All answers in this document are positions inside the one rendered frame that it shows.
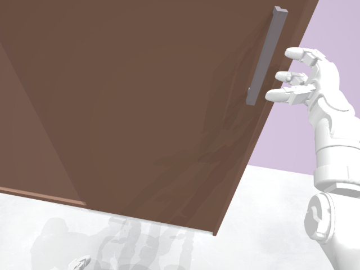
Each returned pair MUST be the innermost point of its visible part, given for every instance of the robot left hand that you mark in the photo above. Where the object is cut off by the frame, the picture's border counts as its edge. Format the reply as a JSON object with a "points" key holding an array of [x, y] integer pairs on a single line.
{"points": [[79, 264]]}

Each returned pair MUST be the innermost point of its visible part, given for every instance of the wardrobe door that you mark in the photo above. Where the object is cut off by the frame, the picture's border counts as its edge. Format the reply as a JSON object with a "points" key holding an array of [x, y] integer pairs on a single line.
{"points": [[30, 159], [146, 99]]}

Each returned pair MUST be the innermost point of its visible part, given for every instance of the handle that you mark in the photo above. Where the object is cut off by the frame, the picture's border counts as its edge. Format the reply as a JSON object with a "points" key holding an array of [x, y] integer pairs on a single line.
{"points": [[277, 23]]}

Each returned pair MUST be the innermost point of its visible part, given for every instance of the robot right hand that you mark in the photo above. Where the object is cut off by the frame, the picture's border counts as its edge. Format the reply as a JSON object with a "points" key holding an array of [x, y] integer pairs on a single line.
{"points": [[324, 75]]}

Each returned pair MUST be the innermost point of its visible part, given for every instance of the robot right upper arm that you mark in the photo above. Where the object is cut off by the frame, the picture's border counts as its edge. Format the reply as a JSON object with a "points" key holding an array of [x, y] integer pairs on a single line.
{"points": [[334, 222]]}

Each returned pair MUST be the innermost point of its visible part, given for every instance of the robot right forearm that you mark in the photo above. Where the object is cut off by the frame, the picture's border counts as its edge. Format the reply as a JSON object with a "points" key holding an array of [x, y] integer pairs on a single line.
{"points": [[337, 143]]}

